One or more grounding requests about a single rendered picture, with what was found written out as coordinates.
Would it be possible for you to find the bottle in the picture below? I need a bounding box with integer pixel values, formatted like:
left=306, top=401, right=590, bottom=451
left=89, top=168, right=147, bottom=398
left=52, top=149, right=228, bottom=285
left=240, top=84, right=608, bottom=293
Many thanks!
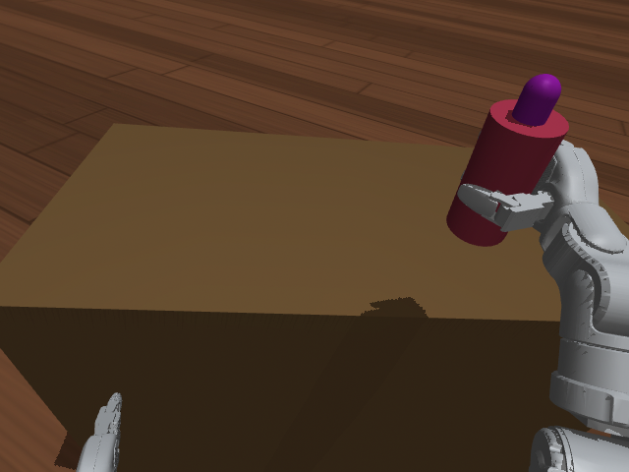
left=446, top=74, right=569, bottom=247

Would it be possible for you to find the right robot arm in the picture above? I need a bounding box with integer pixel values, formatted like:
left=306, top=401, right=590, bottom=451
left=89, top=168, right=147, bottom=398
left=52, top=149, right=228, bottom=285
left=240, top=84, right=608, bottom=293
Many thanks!
left=529, top=203, right=629, bottom=472

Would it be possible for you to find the right robot hand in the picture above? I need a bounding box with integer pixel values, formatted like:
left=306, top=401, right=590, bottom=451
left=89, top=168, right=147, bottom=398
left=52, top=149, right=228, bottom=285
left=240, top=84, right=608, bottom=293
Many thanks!
left=457, top=132, right=599, bottom=233

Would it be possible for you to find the left robot hand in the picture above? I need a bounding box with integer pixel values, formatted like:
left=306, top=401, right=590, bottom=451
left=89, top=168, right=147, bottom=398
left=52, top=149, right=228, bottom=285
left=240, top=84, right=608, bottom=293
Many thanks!
left=76, top=392, right=122, bottom=472

